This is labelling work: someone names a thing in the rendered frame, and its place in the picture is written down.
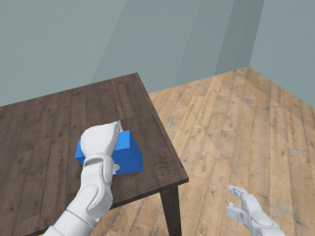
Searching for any sponge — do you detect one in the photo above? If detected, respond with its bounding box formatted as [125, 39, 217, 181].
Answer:
[75, 130, 144, 175]

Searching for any right robot hand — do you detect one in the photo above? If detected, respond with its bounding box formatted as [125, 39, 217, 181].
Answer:
[226, 185, 263, 230]

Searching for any left robot hand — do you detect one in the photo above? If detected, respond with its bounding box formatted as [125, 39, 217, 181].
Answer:
[80, 120, 123, 175]

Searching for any table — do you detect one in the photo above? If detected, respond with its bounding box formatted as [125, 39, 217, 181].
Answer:
[0, 73, 189, 236]

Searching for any robot left forearm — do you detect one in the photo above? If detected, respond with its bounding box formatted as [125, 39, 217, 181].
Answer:
[42, 153, 113, 236]

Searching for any robot right forearm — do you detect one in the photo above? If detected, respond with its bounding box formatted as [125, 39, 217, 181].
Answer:
[248, 210, 285, 236]

